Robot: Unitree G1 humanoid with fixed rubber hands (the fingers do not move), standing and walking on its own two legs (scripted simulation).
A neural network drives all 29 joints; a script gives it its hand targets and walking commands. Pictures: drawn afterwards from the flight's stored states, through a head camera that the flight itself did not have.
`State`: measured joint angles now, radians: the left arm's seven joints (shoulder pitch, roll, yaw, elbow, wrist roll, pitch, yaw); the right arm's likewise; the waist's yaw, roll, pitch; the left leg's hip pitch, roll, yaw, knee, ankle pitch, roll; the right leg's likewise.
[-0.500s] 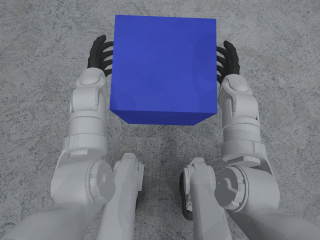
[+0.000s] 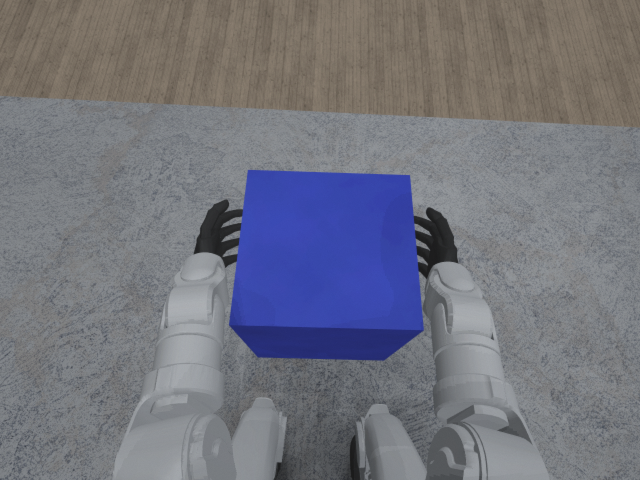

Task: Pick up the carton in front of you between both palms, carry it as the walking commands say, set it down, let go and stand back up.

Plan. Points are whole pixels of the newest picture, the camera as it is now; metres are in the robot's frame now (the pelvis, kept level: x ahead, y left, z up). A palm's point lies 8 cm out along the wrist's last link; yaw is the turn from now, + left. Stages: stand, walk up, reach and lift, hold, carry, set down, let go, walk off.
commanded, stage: reach and lift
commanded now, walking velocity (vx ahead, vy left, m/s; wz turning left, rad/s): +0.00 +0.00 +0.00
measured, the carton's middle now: (324, 277) +0.40 +0.01 -0.10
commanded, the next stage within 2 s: hold in 1.56 s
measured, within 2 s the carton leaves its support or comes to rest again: neither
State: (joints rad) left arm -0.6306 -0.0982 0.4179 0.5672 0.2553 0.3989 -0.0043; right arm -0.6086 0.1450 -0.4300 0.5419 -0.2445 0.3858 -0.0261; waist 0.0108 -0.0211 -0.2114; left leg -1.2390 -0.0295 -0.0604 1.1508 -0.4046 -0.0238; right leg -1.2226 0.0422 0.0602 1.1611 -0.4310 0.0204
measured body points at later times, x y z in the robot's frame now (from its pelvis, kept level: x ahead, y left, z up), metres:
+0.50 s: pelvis +0.04 +0.00 +0.10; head +0.04 +0.00 +0.55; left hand +0.35 +0.15 +0.11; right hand +0.36 -0.15 +0.11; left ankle +0.06 +0.13 -0.63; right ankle +0.05 -0.13 -0.63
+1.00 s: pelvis +0.03 +0.00 +0.11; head +0.02 +0.01 +0.56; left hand +0.35 +0.16 +0.13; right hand +0.35 -0.15 +0.13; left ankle +0.06 +0.13 -0.63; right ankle +0.05 -0.13 -0.63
